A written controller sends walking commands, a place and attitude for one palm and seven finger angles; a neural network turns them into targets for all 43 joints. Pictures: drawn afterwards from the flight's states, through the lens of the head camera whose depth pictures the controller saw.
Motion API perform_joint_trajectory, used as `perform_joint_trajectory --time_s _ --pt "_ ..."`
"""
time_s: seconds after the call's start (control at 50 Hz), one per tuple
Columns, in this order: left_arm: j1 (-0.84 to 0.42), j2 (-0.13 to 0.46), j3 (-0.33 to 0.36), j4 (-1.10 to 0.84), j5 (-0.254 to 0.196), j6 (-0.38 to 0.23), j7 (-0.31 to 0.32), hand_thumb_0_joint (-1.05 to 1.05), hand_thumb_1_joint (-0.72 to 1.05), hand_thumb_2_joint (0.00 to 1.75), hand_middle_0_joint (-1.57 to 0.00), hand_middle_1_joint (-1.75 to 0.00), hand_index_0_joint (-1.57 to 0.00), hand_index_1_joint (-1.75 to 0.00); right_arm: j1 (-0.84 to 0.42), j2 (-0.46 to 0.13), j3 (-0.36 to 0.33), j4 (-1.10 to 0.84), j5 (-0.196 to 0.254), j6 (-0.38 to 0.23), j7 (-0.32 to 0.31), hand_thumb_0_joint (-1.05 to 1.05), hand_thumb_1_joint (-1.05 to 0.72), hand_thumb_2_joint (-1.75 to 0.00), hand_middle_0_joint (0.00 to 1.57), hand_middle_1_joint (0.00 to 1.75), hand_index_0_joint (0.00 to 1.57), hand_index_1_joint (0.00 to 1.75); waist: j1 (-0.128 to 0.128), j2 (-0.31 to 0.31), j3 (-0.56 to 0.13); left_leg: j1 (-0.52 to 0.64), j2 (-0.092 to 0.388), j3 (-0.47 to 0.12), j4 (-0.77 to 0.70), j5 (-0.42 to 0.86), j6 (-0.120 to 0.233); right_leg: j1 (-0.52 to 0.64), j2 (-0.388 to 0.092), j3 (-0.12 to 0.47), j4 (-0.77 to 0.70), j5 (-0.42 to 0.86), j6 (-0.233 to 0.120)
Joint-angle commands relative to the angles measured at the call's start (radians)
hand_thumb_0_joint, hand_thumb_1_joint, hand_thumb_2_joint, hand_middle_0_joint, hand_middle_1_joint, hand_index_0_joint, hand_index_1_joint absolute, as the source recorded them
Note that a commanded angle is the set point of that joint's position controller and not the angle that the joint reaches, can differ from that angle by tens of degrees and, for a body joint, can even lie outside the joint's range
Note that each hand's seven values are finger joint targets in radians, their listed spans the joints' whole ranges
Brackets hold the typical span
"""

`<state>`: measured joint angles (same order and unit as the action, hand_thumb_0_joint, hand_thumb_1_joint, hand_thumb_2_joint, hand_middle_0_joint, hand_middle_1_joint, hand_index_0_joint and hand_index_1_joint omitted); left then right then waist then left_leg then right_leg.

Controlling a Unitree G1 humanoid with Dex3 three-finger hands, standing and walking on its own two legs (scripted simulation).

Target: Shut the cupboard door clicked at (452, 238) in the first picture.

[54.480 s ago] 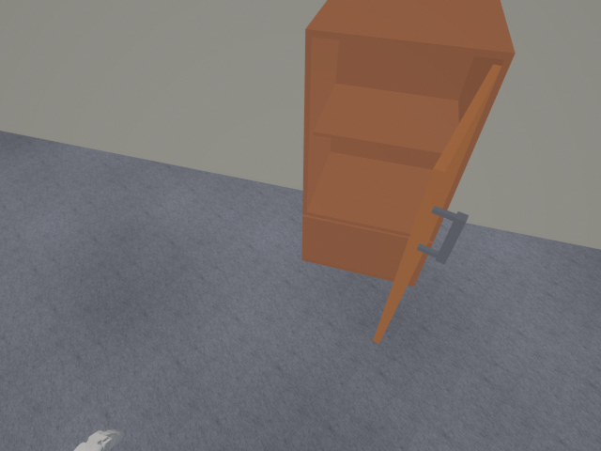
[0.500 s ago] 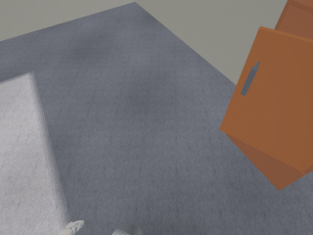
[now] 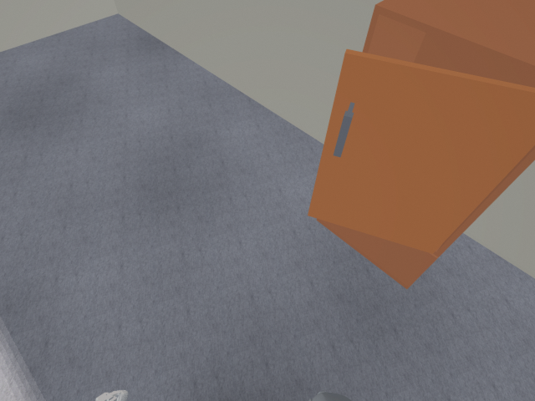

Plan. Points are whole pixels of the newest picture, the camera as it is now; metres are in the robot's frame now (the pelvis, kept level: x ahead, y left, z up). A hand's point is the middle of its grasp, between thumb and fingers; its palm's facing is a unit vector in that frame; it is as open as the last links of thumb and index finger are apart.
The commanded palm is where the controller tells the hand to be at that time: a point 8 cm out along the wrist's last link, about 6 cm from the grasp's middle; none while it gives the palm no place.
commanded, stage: turn to face it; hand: left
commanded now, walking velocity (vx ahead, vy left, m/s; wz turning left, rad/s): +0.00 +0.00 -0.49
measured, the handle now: (344, 130) +0.70 -0.14 -0.04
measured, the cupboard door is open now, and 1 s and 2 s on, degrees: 25 25 25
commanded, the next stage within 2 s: take the last steps up to it in 0.46 s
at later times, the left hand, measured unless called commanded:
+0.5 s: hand out of the picture +0.11 +0.16 -0.17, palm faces -0.14 -0.97 -0.21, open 7.4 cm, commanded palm none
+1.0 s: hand (225, 370) +0.19 +0.09 -0.16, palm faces -0.30 -0.93 -0.24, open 7.4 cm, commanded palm none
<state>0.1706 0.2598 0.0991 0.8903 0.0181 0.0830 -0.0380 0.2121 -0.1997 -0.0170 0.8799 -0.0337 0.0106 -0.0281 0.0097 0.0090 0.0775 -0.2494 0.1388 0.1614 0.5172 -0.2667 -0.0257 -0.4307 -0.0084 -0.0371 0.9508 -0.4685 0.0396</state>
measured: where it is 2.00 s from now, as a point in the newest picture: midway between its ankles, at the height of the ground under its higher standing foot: (322, 390)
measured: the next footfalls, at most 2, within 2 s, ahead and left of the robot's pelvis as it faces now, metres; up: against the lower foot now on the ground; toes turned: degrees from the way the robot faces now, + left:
right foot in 0.10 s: +0.03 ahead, -0.13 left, +0.00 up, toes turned -8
left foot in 0.52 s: +0.09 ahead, +0.10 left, +0.00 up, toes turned -10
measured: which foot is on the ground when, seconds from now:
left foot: down 0.00-0.10, up 0.12-0.50, down 0.52-0.90, up 0.92-1.00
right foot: up 0.00-0.08, down 0.10-0.52, up 0.54-0.88, down 0.90-1.00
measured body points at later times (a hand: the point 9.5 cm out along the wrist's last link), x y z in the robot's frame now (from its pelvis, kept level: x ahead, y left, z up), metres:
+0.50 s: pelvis +0.01 -0.02 +0.00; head +0.04 -0.02 +0.45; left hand +0.12 +0.21 -0.15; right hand +0.04 -0.28 -0.14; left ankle +0.05 +0.10 -0.73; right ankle -0.01 -0.12 -0.74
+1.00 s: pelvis +0.05 -0.08 +0.00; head +0.07 -0.10 +0.45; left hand +0.20 +0.14 -0.14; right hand -0.06 -0.31 -0.16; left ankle +0.06 +0.06 -0.69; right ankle -0.01 -0.16 -0.74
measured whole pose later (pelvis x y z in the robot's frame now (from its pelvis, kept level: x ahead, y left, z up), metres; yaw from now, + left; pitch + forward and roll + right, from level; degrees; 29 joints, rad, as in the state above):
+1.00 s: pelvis +0.05 -0.08 +0.00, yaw -19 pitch +1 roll +0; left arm 0.21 0.19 0.07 0.98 0.03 -0.01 -0.02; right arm 0.34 -0.25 -0.06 1.07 -0.03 0.03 -0.01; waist -0.03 0.05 0.02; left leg -0.39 0.10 0.06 0.97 -0.48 -0.02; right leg -0.19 0.01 -0.07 0.49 -0.31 -0.05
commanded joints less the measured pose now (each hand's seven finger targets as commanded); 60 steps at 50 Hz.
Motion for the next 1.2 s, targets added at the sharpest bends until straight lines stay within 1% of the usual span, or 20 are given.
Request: perform_joint_trajectory --time_s 0.0,0.06,0.08,0.1,0.12,0.14,0.22,0.38,0.44,0.46,0.5,0.54,0.62,0.74,0.84,0.86,0.88,0.92,1.0,1.18 --pt "-0.025 0.033 -0.002 -0.093 0.000 -0.036 -0.003 0.00 0.90 0.90 -0.20 -0.30 -0.20 -0.30 0.053 -0.235 -0.074 -0.035 0.001 -0.005 -0.006 0.00 -0.90 -0.90 0.20 0.30 0.20 0.30 -0.043 0.216 -0.130 0.136 0.211 -0.099 -0.086 0.415 0.132 0.062 0.014 -0.061 -0.225 0.043 -0.013" --pt "0.121 0.103 0.016 -0.052 0.007 -0.050 0.006 0.00 0.90 0.90 -0.20 -0.30 -0.20 -0.30 0.000 -0.221 -0.079 -0.045 0.016 0.000 0.004 0.00 -0.90 -0.90 0.20 0.30 0.20 0.30 0.039 0.064 -0.170 -0.031 0.135 -0.009 0.136 0.200 0.028 0.345 -0.037 0.015 -0.553 0.354 -0.057" --pt "0.158 0.217 0.035 -0.039 0.019 -0.065 0.022 0.00 0.90 0.90 -0.20 -0.30 -0.20 -0.30 -0.023 -0.134 -0.060 -0.084 0.024 0.003 0.008 0.00 -0.90 -0.90 0.20 0.30 0.20 0.30 0.065 -0.281 -0.151 -0.286 -0.020 0.056 0.355 -0.255 -0.040 0.469 -0.286 0.368 -0.644 0.612 -0.152" --pt "0.197 0.257 0.039 -0.027 0.005 -0.062 0.035 0.00 0.90 0.90 -0.20 -0.30 -0.20 -0.30 -0.063 -0.140 -0.051 -0.110 0.018 0.014 0.002 0.00 -0.90 -0.90 0.20 0.30 0.20 0.30 0.089 -0.303 -0.147 -0.348 -0.059 -0.061 0.547 -0.391 -0.046 0.412 -0.394 0.458 -0.622 0.805 -0.250" --pt "0.184 0.246 0.033 -0.031 0.002 -0.061 0.042 0.00 0.90 0.90 -0.20 -0.30 -0.20 -0.30 -0.059 -0.136 -0.048 -0.102 0.023 0.022 0.000 0.00 -0.90 -0.90 0.20 0.30 0.20 0.30 0.071 -0.208 -0.130 -0.360 -0.041 -0.137 0.633 -0.343 -0.037 0.361 -0.387 0.414 -0.629 0.680 -0.287" --pt "0.116 0.197 0.033 -0.041 0.007 -0.063 0.052 0.00 0.90 0.90 -0.20 -0.30 -0.20 -0.30 -0.068 -0.135 -0.052 -0.083 0.020 0.022 -0.005 0.00 -0.90 -0.90 0.20 0.30 0.20 0.30 0.040 -0.261 -0.100 -0.417 -0.032 -0.170 0.662 -0.286 -0.038 0.355 -0.322 0.418 -0.633 0.640 -0.274" --pt "0.037 0.132 0.004 -0.061 0.000 -0.070 0.055 0.00 0.90 0.90 -0.20 -0.30 -0.20 -0.30 -0.019 -0.127 -0.049 -0.031 0.015 0.025 0.010 0.00 -0.90 -0.90 0.20 0.30 0.20 0.30 -0.009 -0.146 -0.129 -0.302 -0.047 -0.148 0.600 -0.119 -0.056 0.290 -0.211 0.241 -0.596 0.660 -0.219" --pt "0.081 0.145 0.010 -0.024 0.012 -0.069 0.055 0.00 0.90 0.90 -0.20 -0.30 -0.20 -0.30 -0.040 -0.099 -0.042 -0.031 0.023 0.017 0.006 0.00 -0.90 -0.90 0.20 0.30 0.20 0.30 0.014 -0.147 -0.112 -0.183 -0.097 -0.135 0.260 -0.160 -0.042 0.284 -0.226 0.341 -0.599 0.605 -0.250" --pt "0.032 0.134 0.009 -0.021 0.003 -0.062 0.054 0.00 0.90 0.90 -0.20 -0.30 -0.20 -0.30 0.052 -0.091 -0.038 0.006 0.026 0.006 -0.002 0.00 -0.90 -0.90 0.20 0.30 0.20 0.30 -0.032 -0.139 -0.103 0.014 -0.114 -0.126 0.020 0.010 -0.030 0.169 -0.178 0.326 -0.554 0.512 -0.190" --pt "0.021 0.108 0.004 -0.020 -0.003 -0.059 0.053 0.00 0.90 0.90 -0.20 -0.30 -0.20 -0.30 0.085 -0.108 -0.038 0.021 0.025 -0.003 -0.005 0.00 -0.90 -0.90 0.20 0.30 0.20 0.30 -0.049 -0.098 -0.103 0.129 -0.089 -0.145 -0.090 0.088 -0.020 0.080 -0.137 0.299 -0.515 0.421 -0.148" --pt "0.064 0.023 -0.013 -0.033 -0.013 -0.050 0.043 0.00 0.90 0.90 -0.20 -0.30 -0.20 -0.30 0.103 -0.240 -0.058 0.012 0.008 -0.012 -0.011 0.00 -0.90 -0.90 0.20 0.30 0.20 0.30 -0.034 0.289 -0.092 0.120 0.229 -0.494 -0.242 0.160 0.120 -0.027 0.055 0.094 -0.250 -0.002 -0.049" --pt "0.060 0.044 -0.004 -0.034 -0.002 -0.045 0.036 0.00 0.90 0.90 -0.20 -0.30 -0.20 -0.30 0.028 -0.223 -0.046 -0.013 -0.003 -0.007 -0.018 0.00 -0.90 -0.90 0.20 0.30 0.20 0.30 -0.011 0.168 -0.053 -0.032 0.254 -0.465 -0.286 0.072 0.211 0.012 0.024 0.102 -0.016 -0.070 -0.043" --pt "0.032 0.041 0.001 -0.015 0.011 -0.039 0.007 0.00 0.90 0.90 -0.20 -0.30 -0.20 -0.30 0.048 -0.197 -0.040 0.004 -0.011 -0.020 -0.020 0.00 -0.90 -0.90 0.20 0.30 0.20 0.30 -0.022 0.161 -0.055 0.074 0.185 -0.356 -0.295 -0.014 0.163 -0.103 0.006 0.063 0.084 0.014 -0.032" --pt "-0.057 0.012 -0.014 -0.027 0.011 -0.056 -0.017 0.00 0.90 0.90 -0.20 -0.30 -0.20 -0.30 0.151 -0.212 -0.063 0.065 -0.012 -0.035 -0.014 0.00 -0.90 -0.90 0.20 0.30 0.20 0.30 -0.077 0.146 -0.074 0.179 0.202 -0.291 -0.285 -0.056 0.162 -0.077 -0.018 0.004 -0.159 0.038 -0.033" --pt "0.098 0.030 -0.003 0.041 0.011 -0.071 -0.019 0.00 0.90 0.90 -0.20 -0.30 -0.20 -0.30 0.093 -0.207 -0.068 0.084 -0.002 -0.032 -0.002 0.00 -0.90 -0.90 0.20 0.30 0.20 0.30 0.008 0.085 -0.090 -0.062 0.118 -0.164 -0.112 -0.123 0.093 0.336 0.034 -0.051 -0.527 0.204 -0.058" --pt "0.193 0.094 0.011 0.071 0.014 -0.082 -0.008 0.00 0.90 0.90 -0.20 -0.30 -0.20 -0.30 0.064 -0.165 -0.058 0.072 0.008 -0.034 0.004 0.00 -0.90 -0.90 0.20 0.30 0.20 0.30 0.062 -0.067 -0.109 -0.219 0.031 -0.068 0.059 -0.204 0.048 0.503 -0.077 0.095 -0.639 0.094 -0.100" --pt "0.267 0.193 0.030 0.100 0.018 -0.089 0.010 0.00 0.90 0.90 -0.20 -0.30 -0.20 -0.30 -0.001 -0.082 -0.036 0.026 0.016 -0.037 0.011 0.00 -0.90 -0.90 0.20 0.30 0.20 0.30 0.104 -0.364 -0.075 -0.448 -0.101 0.024 0.332 -0.380 -0.003 0.574 -0.303 0.449 -0.770 -0.044 -0.208" --pt "0.220 0.167 0.019 0.089 0.006 -0.088 0.033 0.00 0.90 0.90 -0.20 -0.30 -0.20 -0.30 -0.040 -0.117 -0.046 0.012 0.007 -0.029 0.018 0.00 -0.90 -0.90 0.20 0.30 0.20 0.30 0.073 -0.212 0.000 -0.493 -0.039 -0.120 0.567 -0.280 0.020 0.422 -0.346 0.444 -0.821 -0.154 -0.291" --pt "0.114 0.052 -0.017 0.090 0.005 -0.120 0.043 0.00 0.90 0.90 -0.20 -0.30 -0.20 -0.30 0.024 -0.077 -0.046 0.073 -0.003 -0.027 0.034 0.00 -0.90 -0.90 0.20 0.30 0.20 0.30 -0.018 -0.125 0.029 -0.382 -0.015 -0.108 0.530 -0.103 -0.001 0.314 -0.238 0.192 -0.768 0.248 -0.249" --pt "0.177 0.054 -0.031 0.175 -0.001 -0.142 0.051 0.00 0.90 0.90 -0.20 -0.30 -0.20 -0.30 0.015 -0.047 -0.026 0.072 0.005 -0.051 0.033 0.00 -0.90 -0.90 0.20 0.30 0.20 0.30 -0.038 -0.083 -0.033 -0.168 -0.093 -0.027 0.104 0.035 0.030 0.427 -0.192 0.087 -0.612 0.747 -0.222"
